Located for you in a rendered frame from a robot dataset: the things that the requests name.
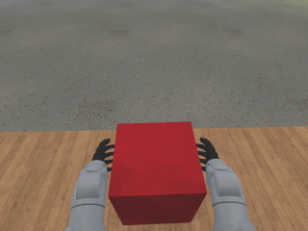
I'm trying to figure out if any right robot forearm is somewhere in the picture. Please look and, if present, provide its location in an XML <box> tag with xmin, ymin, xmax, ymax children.
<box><xmin>206</xmin><ymin>159</ymin><xmax>256</xmax><ymax>231</ymax></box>

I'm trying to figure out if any robot right hand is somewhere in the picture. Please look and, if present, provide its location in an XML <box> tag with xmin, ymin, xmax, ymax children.
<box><xmin>196</xmin><ymin>138</ymin><xmax>219</xmax><ymax>172</ymax></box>

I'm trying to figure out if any robot left hand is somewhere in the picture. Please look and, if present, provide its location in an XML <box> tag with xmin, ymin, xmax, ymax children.
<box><xmin>92</xmin><ymin>138</ymin><xmax>115</xmax><ymax>172</ymax></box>

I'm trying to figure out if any carton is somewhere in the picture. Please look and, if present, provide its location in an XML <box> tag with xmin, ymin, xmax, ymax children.
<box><xmin>108</xmin><ymin>121</ymin><xmax>207</xmax><ymax>225</ymax></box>

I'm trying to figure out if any left robot forearm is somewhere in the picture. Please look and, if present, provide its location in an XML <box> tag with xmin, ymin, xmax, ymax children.
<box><xmin>64</xmin><ymin>160</ymin><xmax>108</xmax><ymax>231</ymax></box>

